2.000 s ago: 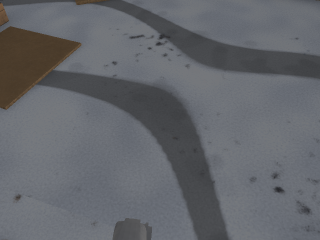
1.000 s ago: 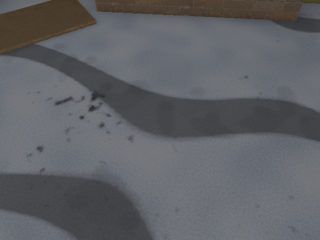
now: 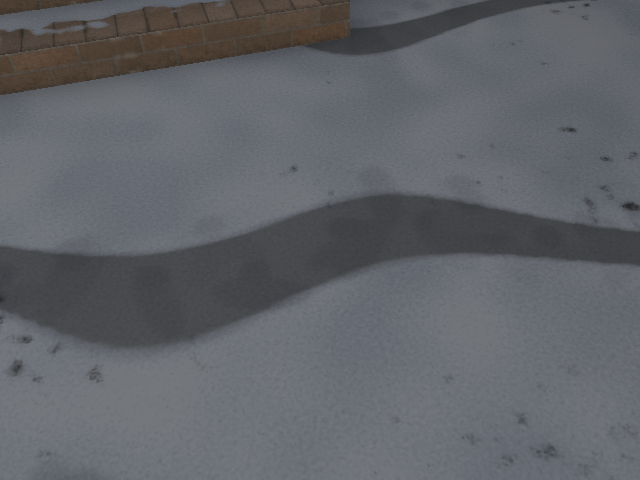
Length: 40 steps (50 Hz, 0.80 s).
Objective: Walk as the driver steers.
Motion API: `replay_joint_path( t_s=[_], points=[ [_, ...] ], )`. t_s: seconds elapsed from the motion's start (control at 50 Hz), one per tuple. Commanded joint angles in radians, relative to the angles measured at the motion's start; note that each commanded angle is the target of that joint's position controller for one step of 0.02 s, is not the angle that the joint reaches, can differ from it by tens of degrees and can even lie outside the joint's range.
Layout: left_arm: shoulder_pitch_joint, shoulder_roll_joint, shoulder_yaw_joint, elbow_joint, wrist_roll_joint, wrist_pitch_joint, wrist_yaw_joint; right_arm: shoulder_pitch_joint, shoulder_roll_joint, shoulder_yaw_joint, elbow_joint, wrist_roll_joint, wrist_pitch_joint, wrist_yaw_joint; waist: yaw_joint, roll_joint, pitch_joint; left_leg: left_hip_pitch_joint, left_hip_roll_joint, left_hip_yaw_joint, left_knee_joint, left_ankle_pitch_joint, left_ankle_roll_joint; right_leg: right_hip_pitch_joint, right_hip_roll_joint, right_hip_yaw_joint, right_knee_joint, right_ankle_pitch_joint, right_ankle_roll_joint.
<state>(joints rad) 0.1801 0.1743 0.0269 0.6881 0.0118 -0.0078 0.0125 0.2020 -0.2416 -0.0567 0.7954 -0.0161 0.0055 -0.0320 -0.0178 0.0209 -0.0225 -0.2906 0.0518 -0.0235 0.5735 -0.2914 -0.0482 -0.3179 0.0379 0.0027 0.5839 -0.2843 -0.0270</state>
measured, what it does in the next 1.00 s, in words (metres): stands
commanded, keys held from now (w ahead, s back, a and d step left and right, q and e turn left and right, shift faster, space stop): no key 1.00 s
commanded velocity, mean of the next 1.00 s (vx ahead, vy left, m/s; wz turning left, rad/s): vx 0.00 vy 0.00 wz -0.02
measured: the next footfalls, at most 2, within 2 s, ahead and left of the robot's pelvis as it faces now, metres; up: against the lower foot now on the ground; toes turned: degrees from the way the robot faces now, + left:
left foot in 1.90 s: +0.45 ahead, +0.14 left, +0.00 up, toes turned +2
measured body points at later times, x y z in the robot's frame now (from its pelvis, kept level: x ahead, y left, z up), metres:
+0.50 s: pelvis -0.01 +0.01 +0.00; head -0.01 +0.01 +0.45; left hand +0.09 +0.25 -0.12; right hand +0.08 -0.23 -0.13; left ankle +0.00 +0.15 -0.73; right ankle +0.01 -0.11 -0.73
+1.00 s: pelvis -0.01 +0.02 +0.00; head +0.00 +0.02 +0.45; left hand +0.06 +0.26 -0.14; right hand +0.05 -0.22 -0.14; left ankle +0.00 +0.15 -0.73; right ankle +0.01 -0.11 -0.73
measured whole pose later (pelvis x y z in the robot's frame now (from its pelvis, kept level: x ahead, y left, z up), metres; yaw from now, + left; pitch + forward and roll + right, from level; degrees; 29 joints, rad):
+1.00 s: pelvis -0.01 +0.02 +0.00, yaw +0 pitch -1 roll +0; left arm 0.26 0.17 0.06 0.88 0.00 -0.01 0.05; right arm 0.23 -0.18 -0.04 0.98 0.00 -0.01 -0.04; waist -0.01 0.00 0.03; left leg -0.27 0.01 -0.01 0.59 -0.30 -0.01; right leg -0.29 0.00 0.02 0.59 -0.29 0.01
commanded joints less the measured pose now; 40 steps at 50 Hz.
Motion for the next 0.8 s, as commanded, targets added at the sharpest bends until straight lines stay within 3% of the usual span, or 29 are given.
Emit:
replay_joint_path(
  t_s=[0.02, 0.04, 0.06, 0.12, 0.34, 0.8],
  points=[
    [0.085, 0.117, 0.038, -0.047, 0.005, -0.023, -0.002, 0.012, -0.155, -0.031, -0.039, 0.007, -0.013, 0.005, 0.063, 0.093, -0.051, 0.075, 0.041, -0.034, -0.044, 0.234, 0.069, 0.009, -0.067, 0.085, -0.110, 0.101, -0.033],
    [0.020, 0.147, 0.043, -0.048, 0.010, -0.019, 0.000, 0.002, -0.095, -0.019, -0.048, 0.011, -0.016, 0.012, 0.016, 0.050, -0.027, 0.017, 0.023, -0.033, -0.071, 0.134, 0.076, 0.037, -0.060, 0.068, -0.086, 0.068, -0.013],
    [-0.017, 0.134, 0.044, -0.062, 0.004, -0.012, 0.003, -0.009, -0.074, -0.010, -0.044, 0.002, -0.019, 0.009, 0.017, 0.043, -0.017, -0.007, 0.023, -0.034, -0.087, 0.086, 0.069, 0.040, -0.059, 0.061, -0.078, 0.055, -0.012],
    [-0.013, 0.104, 0.042, -0.062, 0.004, 0.003, 0.007, -0.014, -0.065, -0.004, -0.041, -0.002, -0.026, -0.002, 0.017, 0.027, 0.011, -0.020, 0.011, -0.021, -0.089, 0.048, 0.055, 0.027, -0.066, 0.070, -0.086, 0.042, -0.020],
    [0.031, 0.097, 0.049, -0.020, 0.002, -0.005, 0.015, 0.002, -0.046, 0.004, -0.015, 0.002, -0.030, -0.010, 0.013, -0.029, 0.031, -0.031, -0.004, -0.021, -0.085, -0.006, 0.062, 0.017, -0.063, 0.065, -0.091, -0.004, -0.004],
    [0.093, 0.089, 0.049, 0.092, -0.005, -0.009, 0.036, 0.041, -0.029, 0.003, 0.104, 0.010, -0.031, -0.013, 0.013, -0.020, 0.038, -0.026, -0.020, -0.012, -0.093, 0.046, 0.066, 0.044, -0.064, 0.049, -0.093, 0.066, 0.000]
  ],
)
